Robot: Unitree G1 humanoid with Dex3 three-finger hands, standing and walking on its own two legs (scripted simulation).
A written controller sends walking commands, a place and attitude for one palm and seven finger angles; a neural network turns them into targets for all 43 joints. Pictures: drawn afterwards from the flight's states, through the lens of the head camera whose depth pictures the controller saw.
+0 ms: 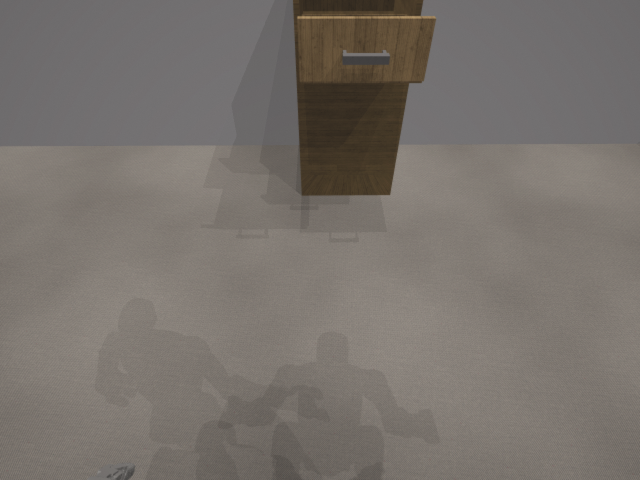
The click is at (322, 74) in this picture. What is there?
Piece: drawer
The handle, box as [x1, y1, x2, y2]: [342, 50, 389, 64]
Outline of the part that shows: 343,50 343,64 388,64 389,54 385,50 382,50 381,53 347,53 345,50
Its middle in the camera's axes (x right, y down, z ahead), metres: +0.13 -0.53 +1.13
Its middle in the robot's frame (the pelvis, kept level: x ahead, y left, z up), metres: +1.21 -0.07 +0.03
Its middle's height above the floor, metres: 0.80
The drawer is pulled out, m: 0.29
